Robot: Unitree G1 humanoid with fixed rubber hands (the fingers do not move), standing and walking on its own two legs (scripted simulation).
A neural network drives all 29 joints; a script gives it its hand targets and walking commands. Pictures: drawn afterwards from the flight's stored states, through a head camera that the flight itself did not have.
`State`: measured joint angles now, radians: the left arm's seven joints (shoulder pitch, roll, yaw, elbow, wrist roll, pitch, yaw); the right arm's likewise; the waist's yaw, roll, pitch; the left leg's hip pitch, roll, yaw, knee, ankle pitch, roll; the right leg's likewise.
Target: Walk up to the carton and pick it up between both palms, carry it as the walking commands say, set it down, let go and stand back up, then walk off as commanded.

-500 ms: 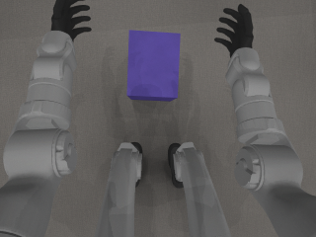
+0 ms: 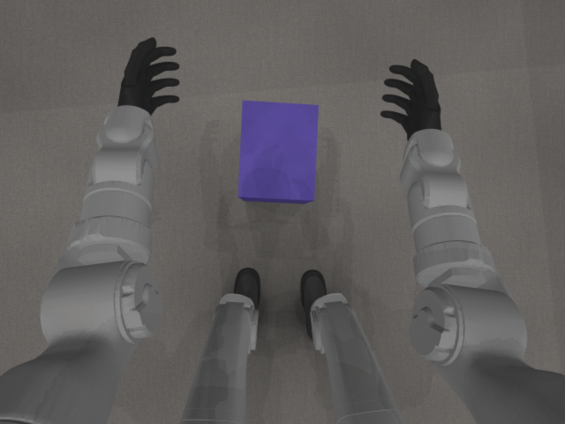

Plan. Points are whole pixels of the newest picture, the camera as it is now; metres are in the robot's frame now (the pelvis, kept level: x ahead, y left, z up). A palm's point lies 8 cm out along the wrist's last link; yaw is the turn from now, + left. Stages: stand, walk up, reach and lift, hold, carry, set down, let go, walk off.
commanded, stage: let go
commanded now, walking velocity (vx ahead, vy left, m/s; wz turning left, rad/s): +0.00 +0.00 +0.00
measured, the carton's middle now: (277, 158) +0.50 +0.00 -0.58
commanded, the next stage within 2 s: stand in 1.22 s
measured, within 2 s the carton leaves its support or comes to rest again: neither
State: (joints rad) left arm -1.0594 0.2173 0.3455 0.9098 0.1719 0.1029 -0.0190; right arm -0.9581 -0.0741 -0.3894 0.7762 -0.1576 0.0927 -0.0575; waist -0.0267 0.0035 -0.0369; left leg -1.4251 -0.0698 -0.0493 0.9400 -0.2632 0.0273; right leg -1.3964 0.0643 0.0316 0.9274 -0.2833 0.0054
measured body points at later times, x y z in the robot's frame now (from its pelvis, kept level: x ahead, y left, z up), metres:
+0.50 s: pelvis +0.06 -0.01 +0.07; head +0.21 +0.00 +0.50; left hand +0.34 +0.21 -0.03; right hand +0.32 -0.24 -0.02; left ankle +0.06 +0.09 -0.65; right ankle +0.05 -0.11 -0.65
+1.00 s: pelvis +0.07 -0.01 +0.09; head +0.08 -0.01 +0.54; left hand +0.24 +0.22 +0.02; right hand +0.25 -0.24 +0.02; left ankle +0.06 +0.09 -0.65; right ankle +0.05 -0.11 -0.65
